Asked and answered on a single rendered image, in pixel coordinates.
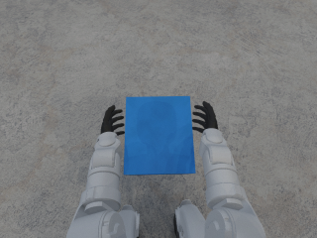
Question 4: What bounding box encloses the robot right forearm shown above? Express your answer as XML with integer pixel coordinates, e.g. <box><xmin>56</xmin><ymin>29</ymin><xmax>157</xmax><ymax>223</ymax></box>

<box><xmin>198</xmin><ymin>128</ymin><xmax>258</xmax><ymax>218</ymax></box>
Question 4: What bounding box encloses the carton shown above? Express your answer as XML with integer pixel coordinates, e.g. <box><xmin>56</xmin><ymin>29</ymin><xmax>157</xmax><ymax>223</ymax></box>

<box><xmin>123</xmin><ymin>96</ymin><xmax>196</xmax><ymax>176</ymax></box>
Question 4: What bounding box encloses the robot right hand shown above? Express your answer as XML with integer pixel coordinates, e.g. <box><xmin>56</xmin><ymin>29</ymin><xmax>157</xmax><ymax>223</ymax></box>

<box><xmin>192</xmin><ymin>101</ymin><xmax>219</xmax><ymax>133</ymax></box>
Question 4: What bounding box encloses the robot shin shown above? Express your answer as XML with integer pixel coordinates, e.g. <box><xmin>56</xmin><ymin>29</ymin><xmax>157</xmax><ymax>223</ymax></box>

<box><xmin>178</xmin><ymin>199</ymin><xmax>198</xmax><ymax>238</ymax></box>
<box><xmin>122</xmin><ymin>205</ymin><xmax>137</xmax><ymax>238</ymax></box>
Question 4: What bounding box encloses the robot right shin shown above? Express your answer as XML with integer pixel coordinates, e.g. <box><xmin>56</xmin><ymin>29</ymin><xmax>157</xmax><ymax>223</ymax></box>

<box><xmin>178</xmin><ymin>199</ymin><xmax>198</xmax><ymax>238</ymax></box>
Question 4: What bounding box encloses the left robot upper arm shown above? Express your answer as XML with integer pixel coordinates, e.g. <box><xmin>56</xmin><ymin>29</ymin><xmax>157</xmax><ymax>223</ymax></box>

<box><xmin>66</xmin><ymin>209</ymin><xmax>127</xmax><ymax>238</ymax></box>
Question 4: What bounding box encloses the robot left shin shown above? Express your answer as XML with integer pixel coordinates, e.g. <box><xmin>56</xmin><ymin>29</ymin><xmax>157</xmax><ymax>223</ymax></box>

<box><xmin>122</xmin><ymin>205</ymin><xmax>137</xmax><ymax>238</ymax></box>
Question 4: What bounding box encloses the robot left hand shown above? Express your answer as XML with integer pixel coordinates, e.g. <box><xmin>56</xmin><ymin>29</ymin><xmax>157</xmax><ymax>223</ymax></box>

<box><xmin>100</xmin><ymin>105</ymin><xmax>125</xmax><ymax>136</ymax></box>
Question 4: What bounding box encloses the robot left forearm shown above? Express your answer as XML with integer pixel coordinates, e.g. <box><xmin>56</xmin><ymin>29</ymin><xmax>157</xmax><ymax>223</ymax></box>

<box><xmin>66</xmin><ymin>132</ymin><xmax>123</xmax><ymax>237</ymax></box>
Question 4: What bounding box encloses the right robot upper arm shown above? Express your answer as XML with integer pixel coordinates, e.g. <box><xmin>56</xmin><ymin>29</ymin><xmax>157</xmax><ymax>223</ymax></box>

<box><xmin>204</xmin><ymin>206</ymin><xmax>266</xmax><ymax>238</ymax></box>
